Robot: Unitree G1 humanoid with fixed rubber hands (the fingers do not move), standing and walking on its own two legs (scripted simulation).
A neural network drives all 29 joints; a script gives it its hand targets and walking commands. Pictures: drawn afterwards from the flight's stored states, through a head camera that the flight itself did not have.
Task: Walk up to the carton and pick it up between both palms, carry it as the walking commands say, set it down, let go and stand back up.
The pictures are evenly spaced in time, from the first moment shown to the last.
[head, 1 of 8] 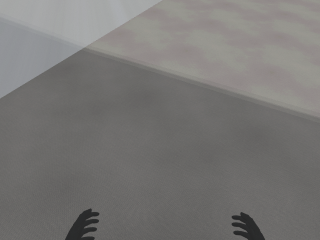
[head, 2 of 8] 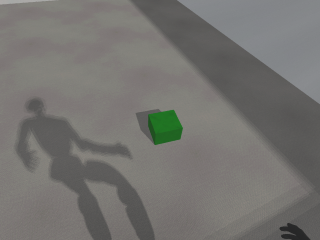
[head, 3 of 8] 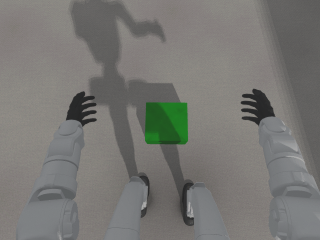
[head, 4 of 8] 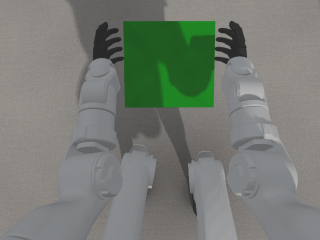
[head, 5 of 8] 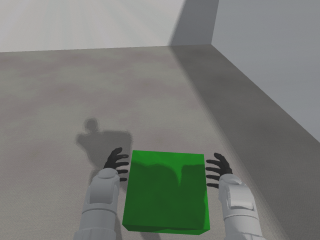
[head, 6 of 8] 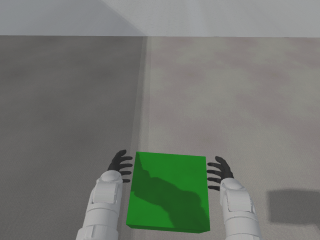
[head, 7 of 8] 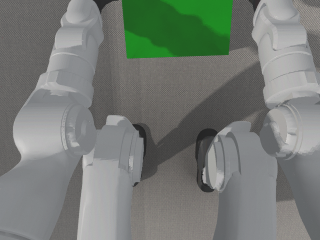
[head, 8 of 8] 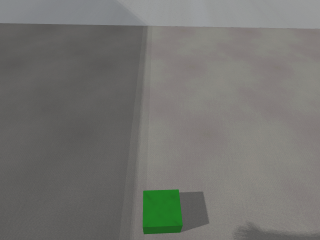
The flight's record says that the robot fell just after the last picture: no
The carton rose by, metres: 0.75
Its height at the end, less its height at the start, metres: +0.00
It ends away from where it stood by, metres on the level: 0.72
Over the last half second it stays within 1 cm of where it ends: yes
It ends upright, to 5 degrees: yes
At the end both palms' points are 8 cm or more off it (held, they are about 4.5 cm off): yes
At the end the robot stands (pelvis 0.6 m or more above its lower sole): yes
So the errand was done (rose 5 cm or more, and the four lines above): yes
